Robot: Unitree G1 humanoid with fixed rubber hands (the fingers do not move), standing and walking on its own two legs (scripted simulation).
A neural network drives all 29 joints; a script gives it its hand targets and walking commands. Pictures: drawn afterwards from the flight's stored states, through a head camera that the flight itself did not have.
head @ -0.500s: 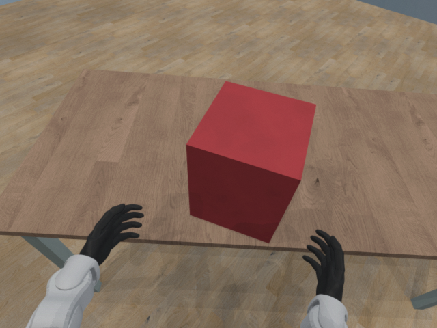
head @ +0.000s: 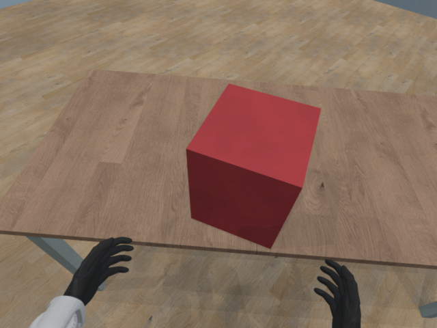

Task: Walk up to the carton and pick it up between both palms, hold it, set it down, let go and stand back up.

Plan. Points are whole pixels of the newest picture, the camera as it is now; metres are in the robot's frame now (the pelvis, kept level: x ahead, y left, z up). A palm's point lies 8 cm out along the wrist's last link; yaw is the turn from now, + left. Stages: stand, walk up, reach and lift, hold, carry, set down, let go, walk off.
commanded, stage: set down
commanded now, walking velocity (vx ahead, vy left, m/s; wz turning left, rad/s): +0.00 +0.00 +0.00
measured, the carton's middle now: (250, 168) +0.44 -0.03 +0.01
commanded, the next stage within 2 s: let go in 1.98 s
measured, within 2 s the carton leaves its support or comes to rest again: neither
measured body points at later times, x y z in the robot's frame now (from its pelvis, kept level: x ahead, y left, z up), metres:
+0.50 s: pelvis +0.01 -0.01 +0.00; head +0.02 +0.01 +0.45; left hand +0.19 +0.24 -0.03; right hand +0.16 -0.19 -0.03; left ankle -0.01 +0.11 -0.74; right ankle +0.00 -0.14 -0.74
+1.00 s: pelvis +0.01 -0.01 +0.01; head +0.00 +0.00 +0.45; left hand +0.18 +0.22 -0.05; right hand +0.16 -0.21 -0.05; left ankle -0.01 +0.11 -0.74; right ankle +0.00 -0.15 -0.74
